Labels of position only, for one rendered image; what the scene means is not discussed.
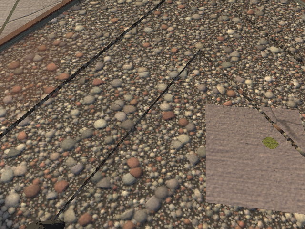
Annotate robot left hand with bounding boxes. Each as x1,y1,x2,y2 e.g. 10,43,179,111
25,219,65,229

